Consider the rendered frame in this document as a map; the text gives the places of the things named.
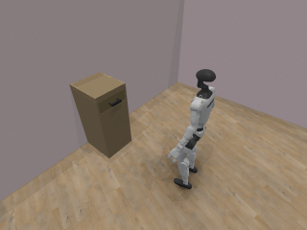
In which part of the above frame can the robot left upper arm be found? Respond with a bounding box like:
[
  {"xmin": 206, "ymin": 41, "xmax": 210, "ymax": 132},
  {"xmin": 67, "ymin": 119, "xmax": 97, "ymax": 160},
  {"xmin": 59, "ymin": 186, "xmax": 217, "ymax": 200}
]
[{"xmin": 186, "ymin": 99, "xmax": 202, "ymax": 133}]

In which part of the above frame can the robot left forearm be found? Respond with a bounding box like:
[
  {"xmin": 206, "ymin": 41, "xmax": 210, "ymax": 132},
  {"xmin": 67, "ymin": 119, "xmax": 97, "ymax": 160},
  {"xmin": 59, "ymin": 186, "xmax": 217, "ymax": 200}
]
[{"xmin": 176, "ymin": 126, "xmax": 194, "ymax": 152}]

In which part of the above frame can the robot right upper arm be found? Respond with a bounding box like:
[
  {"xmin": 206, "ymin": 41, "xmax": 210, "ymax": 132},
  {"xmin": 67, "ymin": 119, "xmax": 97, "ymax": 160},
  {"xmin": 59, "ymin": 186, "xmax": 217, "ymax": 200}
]
[{"xmin": 208, "ymin": 86, "xmax": 215, "ymax": 109}]

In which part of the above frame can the robot left hand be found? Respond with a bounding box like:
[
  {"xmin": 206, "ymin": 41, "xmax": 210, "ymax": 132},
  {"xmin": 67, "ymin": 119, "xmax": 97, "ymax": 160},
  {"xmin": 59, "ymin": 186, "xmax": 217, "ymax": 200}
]
[{"xmin": 167, "ymin": 148, "xmax": 180, "ymax": 164}]

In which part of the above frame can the cabinet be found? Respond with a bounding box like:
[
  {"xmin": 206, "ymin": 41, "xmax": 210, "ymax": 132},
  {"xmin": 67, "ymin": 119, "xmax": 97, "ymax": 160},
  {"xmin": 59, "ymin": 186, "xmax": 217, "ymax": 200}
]
[{"xmin": 69, "ymin": 72, "xmax": 131, "ymax": 158}]

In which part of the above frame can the drawer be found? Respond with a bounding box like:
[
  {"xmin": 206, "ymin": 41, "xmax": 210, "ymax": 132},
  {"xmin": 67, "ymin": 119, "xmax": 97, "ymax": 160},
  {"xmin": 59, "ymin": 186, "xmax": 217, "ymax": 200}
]
[{"xmin": 98, "ymin": 89, "xmax": 126, "ymax": 114}]

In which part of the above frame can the handle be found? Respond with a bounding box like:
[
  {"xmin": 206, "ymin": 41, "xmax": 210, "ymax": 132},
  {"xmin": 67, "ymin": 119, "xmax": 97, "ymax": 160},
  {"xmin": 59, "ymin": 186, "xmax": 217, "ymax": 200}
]
[{"xmin": 109, "ymin": 99, "xmax": 122, "ymax": 107}]

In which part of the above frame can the robot right foot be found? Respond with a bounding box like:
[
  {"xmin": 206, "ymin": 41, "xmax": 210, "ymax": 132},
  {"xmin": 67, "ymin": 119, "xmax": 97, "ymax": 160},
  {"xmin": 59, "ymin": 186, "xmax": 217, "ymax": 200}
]
[{"xmin": 189, "ymin": 164, "xmax": 198, "ymax": 173}]

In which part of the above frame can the humanoid robot head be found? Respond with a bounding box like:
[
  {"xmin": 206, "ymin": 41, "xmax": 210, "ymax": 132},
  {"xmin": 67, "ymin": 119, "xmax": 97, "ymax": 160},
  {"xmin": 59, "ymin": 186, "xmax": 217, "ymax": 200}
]
[{"xmin": 196, "ymin": 69, "xmax": 216, "ymax": 100}]

